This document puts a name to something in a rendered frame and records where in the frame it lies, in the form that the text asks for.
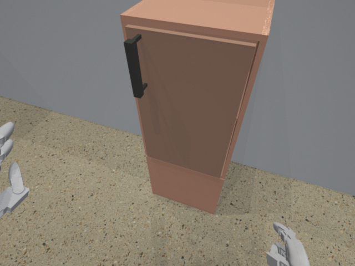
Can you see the robot left hand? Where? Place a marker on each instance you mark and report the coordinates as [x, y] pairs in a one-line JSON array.
[[12, 196]]

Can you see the robot right hand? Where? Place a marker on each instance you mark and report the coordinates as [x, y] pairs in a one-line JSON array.
[[292, 254]]

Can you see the handle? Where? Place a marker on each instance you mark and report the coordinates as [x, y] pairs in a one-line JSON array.
[[132, 57]]

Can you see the cupboard door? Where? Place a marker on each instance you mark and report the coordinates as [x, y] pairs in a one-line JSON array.
[[195, 86]]

